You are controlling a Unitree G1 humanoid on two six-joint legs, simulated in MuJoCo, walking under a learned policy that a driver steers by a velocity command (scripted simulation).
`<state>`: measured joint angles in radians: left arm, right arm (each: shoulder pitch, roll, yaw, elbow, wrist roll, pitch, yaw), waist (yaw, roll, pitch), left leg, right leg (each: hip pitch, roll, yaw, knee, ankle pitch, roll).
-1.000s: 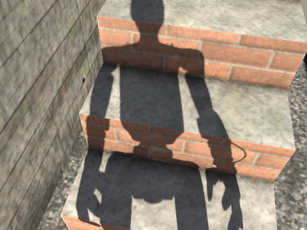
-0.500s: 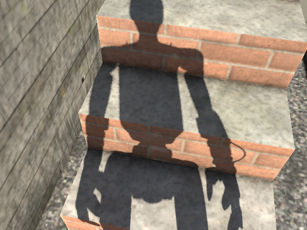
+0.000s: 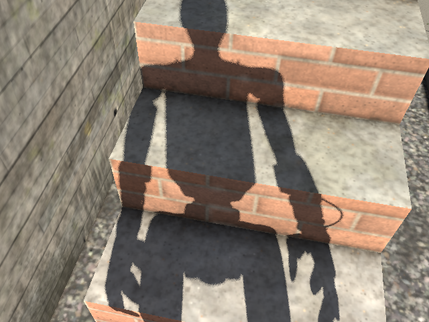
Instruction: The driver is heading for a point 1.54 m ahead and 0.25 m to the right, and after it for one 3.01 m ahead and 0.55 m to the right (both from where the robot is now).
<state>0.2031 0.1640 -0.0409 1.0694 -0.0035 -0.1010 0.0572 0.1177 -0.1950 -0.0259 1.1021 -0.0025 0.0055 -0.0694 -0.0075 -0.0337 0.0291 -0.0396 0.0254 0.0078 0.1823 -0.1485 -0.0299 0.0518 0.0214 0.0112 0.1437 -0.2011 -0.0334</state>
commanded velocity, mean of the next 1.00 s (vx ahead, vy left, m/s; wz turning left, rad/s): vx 0.50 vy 0.00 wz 0.00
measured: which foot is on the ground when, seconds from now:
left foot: down 0.00-1.00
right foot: down 0.00-1.00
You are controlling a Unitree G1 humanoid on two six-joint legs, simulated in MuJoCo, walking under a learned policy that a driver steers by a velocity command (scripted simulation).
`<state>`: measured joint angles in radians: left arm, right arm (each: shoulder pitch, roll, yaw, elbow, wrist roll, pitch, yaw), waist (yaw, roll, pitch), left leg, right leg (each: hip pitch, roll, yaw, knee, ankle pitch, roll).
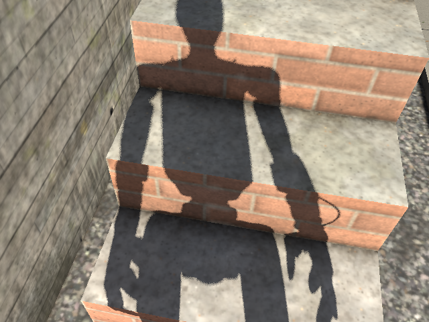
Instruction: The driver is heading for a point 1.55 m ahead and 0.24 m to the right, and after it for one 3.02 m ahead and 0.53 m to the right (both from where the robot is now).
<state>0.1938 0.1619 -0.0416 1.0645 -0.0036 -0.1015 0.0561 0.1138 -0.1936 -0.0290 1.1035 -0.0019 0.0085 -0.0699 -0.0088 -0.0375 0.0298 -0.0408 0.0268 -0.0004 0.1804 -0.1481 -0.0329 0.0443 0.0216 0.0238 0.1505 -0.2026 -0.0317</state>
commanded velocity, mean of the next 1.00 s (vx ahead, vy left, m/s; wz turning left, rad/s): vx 0.36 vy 0.00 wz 0.00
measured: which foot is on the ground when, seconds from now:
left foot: down 0.00-1.00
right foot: down 0.00-1.00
